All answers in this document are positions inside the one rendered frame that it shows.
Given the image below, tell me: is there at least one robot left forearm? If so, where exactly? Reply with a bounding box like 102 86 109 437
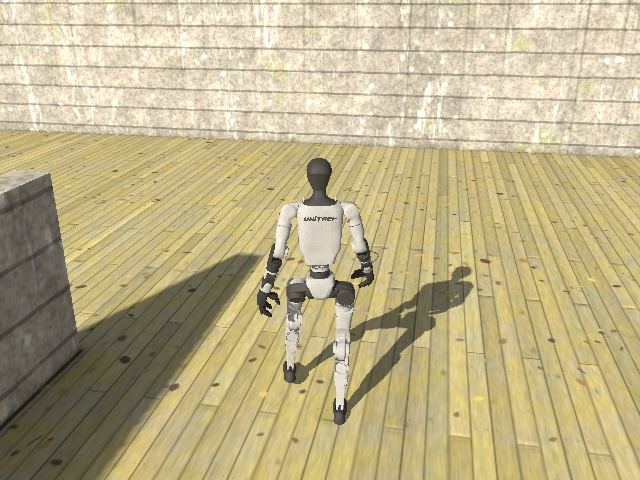
260 243 282 293

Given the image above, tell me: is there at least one robot foot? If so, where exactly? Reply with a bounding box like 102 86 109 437
283 361 296 383
333 398 347 425

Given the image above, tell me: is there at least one robot right upper arm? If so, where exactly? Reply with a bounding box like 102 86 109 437
340 201 367 254

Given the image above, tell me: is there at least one right robot foot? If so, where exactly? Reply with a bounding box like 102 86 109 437
333 398 347 425

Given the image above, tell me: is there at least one left robot foot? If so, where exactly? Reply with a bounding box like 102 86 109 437
283 361 296 383

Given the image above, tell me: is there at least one robot left upper arm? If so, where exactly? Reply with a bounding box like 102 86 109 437
273 202 299 259

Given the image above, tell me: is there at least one robot right forearm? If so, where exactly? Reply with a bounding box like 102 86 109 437
356 238 373 273

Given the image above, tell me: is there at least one right robot hand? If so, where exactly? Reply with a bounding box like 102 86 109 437
351 269 374 288

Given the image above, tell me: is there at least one left robot hand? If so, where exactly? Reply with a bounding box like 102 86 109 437
257 289 280 317

